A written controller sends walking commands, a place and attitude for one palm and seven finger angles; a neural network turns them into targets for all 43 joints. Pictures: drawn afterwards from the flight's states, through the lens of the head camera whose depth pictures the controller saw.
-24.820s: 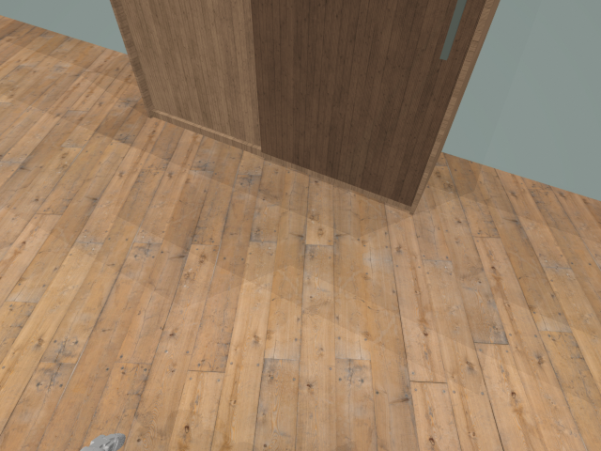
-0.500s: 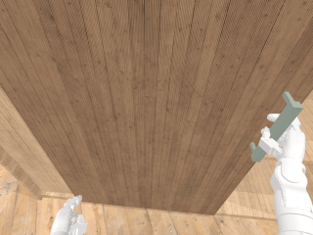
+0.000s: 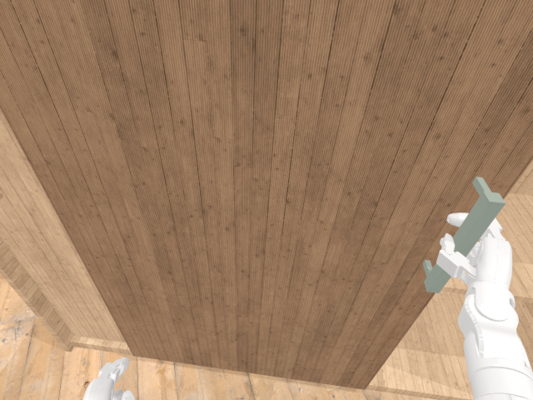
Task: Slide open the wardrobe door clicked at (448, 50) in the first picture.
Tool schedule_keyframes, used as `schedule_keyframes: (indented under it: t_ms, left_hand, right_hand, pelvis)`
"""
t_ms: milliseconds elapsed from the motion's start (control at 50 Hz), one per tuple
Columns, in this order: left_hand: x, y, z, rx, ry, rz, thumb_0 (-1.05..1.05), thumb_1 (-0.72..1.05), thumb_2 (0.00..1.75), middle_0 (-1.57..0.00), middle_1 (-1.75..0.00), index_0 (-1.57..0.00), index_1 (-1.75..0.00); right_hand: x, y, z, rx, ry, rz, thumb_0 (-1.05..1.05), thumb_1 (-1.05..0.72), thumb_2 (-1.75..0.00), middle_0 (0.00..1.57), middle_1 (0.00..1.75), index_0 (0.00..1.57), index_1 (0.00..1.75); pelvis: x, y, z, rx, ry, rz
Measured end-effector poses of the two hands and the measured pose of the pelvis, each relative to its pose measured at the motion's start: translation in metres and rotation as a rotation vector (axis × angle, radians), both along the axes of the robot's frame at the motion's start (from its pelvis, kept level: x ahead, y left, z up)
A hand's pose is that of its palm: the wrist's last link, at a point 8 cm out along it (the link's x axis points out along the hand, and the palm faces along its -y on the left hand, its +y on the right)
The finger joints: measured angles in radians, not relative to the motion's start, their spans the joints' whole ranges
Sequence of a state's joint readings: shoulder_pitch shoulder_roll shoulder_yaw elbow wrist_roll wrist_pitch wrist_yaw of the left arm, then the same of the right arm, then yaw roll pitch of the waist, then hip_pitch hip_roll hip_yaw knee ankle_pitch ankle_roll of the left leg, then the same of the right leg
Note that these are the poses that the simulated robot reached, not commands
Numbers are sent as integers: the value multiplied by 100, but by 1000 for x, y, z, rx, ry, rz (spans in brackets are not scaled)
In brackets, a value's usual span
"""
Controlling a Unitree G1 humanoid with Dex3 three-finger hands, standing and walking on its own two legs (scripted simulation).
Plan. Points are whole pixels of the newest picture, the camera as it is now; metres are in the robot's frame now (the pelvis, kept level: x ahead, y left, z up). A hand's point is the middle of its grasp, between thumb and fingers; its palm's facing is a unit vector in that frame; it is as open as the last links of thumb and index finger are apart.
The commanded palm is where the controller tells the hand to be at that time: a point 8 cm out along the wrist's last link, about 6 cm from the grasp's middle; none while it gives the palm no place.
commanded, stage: stop walking and hold the door there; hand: right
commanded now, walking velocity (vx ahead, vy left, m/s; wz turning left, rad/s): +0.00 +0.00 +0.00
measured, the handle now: (454, 239) +0.38 -0.29 +0.08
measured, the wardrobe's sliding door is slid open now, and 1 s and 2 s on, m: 0.54 0.54 0.54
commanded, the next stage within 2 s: loosen the grip on the handle in 1.58 s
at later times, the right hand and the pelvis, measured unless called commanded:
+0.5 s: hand (449, 256) +0.33 -0.26 +0.09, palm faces +0.32 +0.93 -0.19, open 5.8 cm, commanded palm +0.30 -0.29 +0.09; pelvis -0.04 -0.05 -0.01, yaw +0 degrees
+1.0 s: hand (449, 256) +0.33 -0.26 +0.10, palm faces +0.31 +0.93 -0.18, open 5.8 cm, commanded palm +0.30 -0.29 +0.09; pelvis -0.05 -0.05 +0.00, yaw +1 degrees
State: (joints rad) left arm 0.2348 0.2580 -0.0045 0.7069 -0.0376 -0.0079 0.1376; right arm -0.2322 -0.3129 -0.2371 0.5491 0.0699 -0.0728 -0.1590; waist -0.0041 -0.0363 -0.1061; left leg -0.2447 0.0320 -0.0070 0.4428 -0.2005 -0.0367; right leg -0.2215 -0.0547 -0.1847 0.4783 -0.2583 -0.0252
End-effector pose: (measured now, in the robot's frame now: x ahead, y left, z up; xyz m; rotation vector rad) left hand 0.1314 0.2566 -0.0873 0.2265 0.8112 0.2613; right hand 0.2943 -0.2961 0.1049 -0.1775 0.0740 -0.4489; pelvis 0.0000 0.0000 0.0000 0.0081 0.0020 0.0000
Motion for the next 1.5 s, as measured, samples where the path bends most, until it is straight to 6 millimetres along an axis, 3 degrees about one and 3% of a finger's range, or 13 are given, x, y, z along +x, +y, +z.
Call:
schedule_keyframes:
  t_ms: [220,360,580,680,780,900,1080,1500]
  left_hand:
    - [5,-15,-4,-14,19,-32,1,90,89,-20,-30,-20,-30]
    - [0,-23,-10,16,68,-26,1,90,89,-20,-30,-20,-30]
    - [-26,-82,-2,-37,30,-68,1,90,89,-20,-30,-20,-30]
    - [-44,-95,-8,-62,52,-91,1,90,89,-20,-30,-20,-30]
    - [-58,-88,-14,-57,68,-79,1,90,89,-20,-30,-20,-30]
    - [-70,-61,-10,-11,76,-28,1,90,89,-20,-30,-20,-30]
    - [-72,-28,-3,44,73,16,1,90,89,-20,-30,-20,-30]
    - [-32,-31,-6,-18,38,-24,1,90,89,-20,-30,-20,-30]
  right_hand:
    - [0,-1,0,-8,-4,17,-1,-69,-81,35,128,35,140]
    - [1,-6,-1,-18,-12,75,-2,-69,-80,37,130,36,140]
    - [1,-9,0,15,-5,128,-1,-71,-77,32,133,35,140]
    - [0,-10,1,22,7,140,-1,-72,-76,31,132,35,140]
    - [0,-9,1,12,12,142,-1,-72,-76,31,131,33,140]
    - [0,-8,2,20,22,130,-1,-72,-77,29,129,33,140]
    - [0,-6,2,24,26,104,0,-72,-79,29,128,33,140]
    - [0,-4,2,5,25,68,-1,-70,-83,30,128,32,140]
  pelvis:
    - [-6,-7,-2,5,4,-14]
    - [-21,-29,-8,1,1,-43]
    - [-40,-53,-2,14,-39,5]
    - [-44,-56,0,12,-33,19]
    - [-52,-55,-2,8,-25,28]
    - [-55,-50,-1,15,-19,28]
    - [-51,-41,0,11,-11,22]
    - [-33,-22,-1,7,0,17]
